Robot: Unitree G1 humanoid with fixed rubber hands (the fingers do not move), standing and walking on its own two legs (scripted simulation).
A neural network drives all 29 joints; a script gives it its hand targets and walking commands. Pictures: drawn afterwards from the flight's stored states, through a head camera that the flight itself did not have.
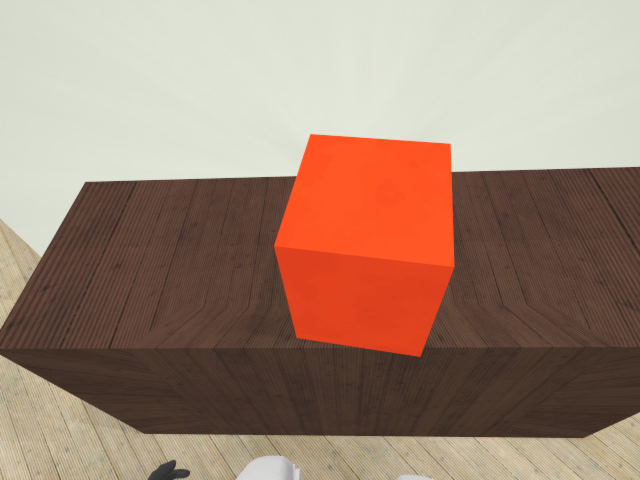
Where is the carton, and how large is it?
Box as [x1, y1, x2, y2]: [274, 134, 453, 356]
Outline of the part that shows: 310,134 274,244 296,336 300,338 419,356 453,269 450,144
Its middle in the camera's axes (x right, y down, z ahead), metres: +0.07 +0.01 +0.59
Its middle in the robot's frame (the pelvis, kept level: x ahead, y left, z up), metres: +0.43 -0.04 +0.00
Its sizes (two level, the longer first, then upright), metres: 0.210 0.200 0.250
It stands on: a pedestal, 0.64 m high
